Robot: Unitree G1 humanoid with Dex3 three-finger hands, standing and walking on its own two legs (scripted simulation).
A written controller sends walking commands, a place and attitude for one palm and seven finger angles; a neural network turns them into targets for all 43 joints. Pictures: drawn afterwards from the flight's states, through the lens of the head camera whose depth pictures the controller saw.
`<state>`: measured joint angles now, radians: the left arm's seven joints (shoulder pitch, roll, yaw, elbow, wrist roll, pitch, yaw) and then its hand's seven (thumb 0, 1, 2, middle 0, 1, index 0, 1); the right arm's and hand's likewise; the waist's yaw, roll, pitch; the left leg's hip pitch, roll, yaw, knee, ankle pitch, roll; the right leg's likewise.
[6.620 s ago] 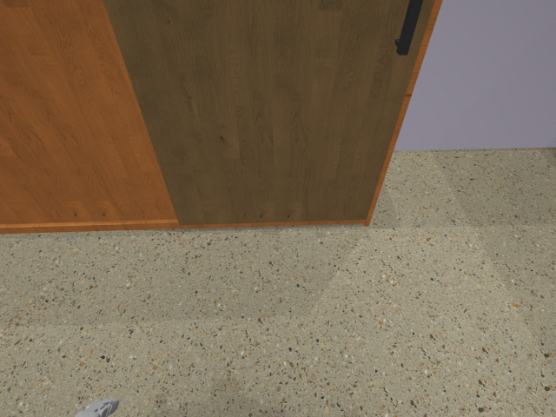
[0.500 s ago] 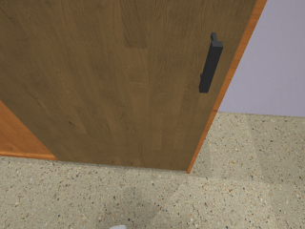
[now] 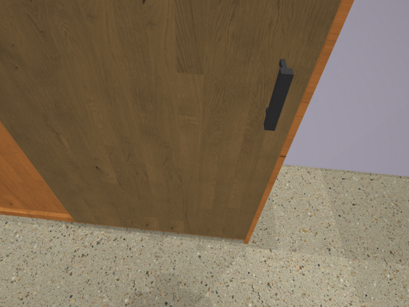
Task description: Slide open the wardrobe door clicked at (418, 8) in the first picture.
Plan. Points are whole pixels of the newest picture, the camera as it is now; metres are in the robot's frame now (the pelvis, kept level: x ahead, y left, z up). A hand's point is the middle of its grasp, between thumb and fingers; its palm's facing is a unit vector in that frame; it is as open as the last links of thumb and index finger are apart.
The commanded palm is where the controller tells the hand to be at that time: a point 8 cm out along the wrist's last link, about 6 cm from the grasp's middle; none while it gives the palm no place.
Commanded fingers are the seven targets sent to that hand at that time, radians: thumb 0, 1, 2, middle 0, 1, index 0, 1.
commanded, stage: come to a stop and stand still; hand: right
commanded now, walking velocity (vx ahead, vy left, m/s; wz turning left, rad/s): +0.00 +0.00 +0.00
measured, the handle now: (275, 95) +0.54 -0.12 +0.15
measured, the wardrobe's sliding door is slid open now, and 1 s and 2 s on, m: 0.00 0.00 0.00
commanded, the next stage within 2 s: look again from close up in 1.00 s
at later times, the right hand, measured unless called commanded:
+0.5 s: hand out of the picture +0.05 -0.26 -0.15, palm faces -0.03 +0.94 -0.33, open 7.3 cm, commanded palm none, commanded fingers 0.00 -0.90 -0.90 0.20 0.30 0.20 0.30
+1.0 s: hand out of the picture -0.01 -0.25 -0.17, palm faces -0.02 +0.97 -0.25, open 7.3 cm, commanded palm none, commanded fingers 0.00 -0.90 -0.90 0.20 0.30 0.20 0.30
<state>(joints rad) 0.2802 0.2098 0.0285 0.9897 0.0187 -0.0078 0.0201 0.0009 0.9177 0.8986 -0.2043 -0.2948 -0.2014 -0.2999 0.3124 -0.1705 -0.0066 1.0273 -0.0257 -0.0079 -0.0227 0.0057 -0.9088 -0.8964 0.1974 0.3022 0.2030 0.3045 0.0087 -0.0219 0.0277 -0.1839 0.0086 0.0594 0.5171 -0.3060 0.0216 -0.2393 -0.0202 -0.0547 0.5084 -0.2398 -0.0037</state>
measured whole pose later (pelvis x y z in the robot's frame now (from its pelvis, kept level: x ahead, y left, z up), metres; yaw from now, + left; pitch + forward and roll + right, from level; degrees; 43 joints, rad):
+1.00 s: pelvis -0.03 -0.04 +0.01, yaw -1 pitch -3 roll +1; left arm 0.18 0.25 0.00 1.08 0.00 0.00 -0.01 0.00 0.90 0.90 -0.20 -0.29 -0.20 -0.30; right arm 0.26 -0.27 0.02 1.07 -0.03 0.01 -0.02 0.00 -0.91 -0.90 0.20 0.30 0.20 0.30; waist -0.01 0.03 0.04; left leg -0.14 0.05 0.05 0.38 -0.19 -0.04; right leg -0.21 0.03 -0.07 0.39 -0.14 -0.06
